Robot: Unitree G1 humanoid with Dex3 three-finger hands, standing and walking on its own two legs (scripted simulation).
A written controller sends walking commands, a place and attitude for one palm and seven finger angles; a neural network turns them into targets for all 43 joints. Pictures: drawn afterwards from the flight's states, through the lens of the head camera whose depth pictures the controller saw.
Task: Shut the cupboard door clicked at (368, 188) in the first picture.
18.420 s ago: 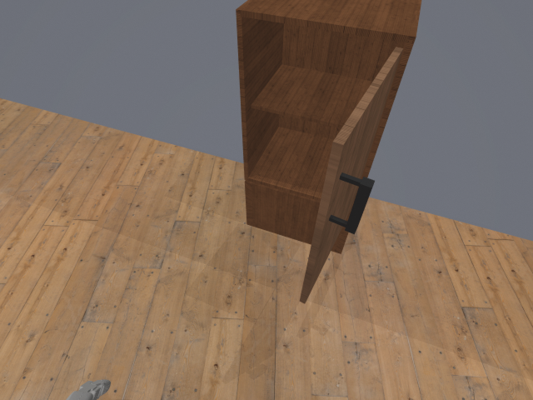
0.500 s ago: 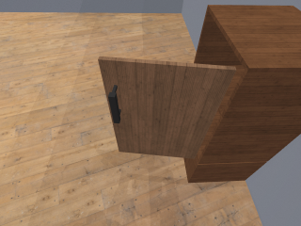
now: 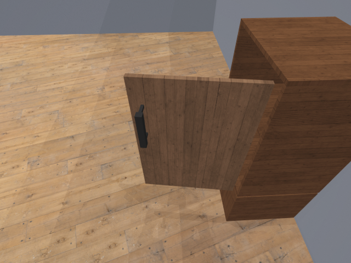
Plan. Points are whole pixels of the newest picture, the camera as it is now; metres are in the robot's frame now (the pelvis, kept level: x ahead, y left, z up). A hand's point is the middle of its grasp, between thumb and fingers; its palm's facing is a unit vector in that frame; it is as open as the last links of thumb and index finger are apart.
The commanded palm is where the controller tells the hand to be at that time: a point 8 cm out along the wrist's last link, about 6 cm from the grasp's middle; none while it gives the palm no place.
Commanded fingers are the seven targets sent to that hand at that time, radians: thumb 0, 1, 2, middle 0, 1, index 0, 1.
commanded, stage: look again from close up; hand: left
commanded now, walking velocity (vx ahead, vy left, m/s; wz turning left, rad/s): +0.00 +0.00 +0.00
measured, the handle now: (142, 126) +0.53 +0.14 -0.02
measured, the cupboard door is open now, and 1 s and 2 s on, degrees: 82 82 82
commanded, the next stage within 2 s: shuffle to correct the standing spot in 0.12 s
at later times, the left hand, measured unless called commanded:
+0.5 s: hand out of the picture +0.01 +0.14 -0.18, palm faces +0.03 -0.99 -0.16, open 7.4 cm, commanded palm none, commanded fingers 0.00 0.90 0.90 -0.20 -0.30 -0.20 -0.30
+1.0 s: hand out of the picture +0.10 +0.17 -0.17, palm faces +0.04 -0.96 -0.28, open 7.3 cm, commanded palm none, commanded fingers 0.00 0.90 0.90 -0.20 -0.30 -0.20 -0.30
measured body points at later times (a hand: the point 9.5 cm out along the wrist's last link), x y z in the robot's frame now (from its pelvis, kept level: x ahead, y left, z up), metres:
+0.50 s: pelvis +0.04 -0.02 -0.01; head +0.05 -0.02 +0.44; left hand +0.01 +0.19 -0.17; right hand +0.01 -0.23 -0.17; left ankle -0.02 +0.09 -0.74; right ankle +0.00 -0.12 -0.74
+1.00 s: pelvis +0.08 -0.02 +0.00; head +0.13 -0.03 +0.45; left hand +0.10 +0.22 -0.15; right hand +0.11 -0.25 -0.16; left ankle +0.02 +0.09 -0.69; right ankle +0.00 -0.12 -0.73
